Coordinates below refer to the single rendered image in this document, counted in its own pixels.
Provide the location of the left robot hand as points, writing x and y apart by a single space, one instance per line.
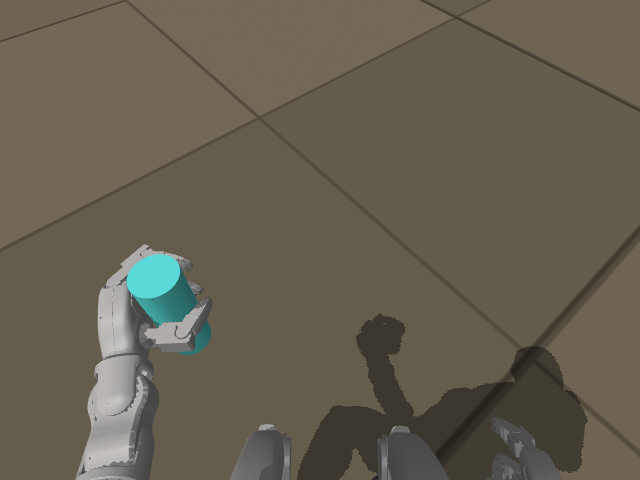
124 326

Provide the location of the right robot hand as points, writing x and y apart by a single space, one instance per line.
534 463

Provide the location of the left robot arm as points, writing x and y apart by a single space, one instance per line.
121 407

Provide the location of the can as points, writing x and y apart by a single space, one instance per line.
160 287

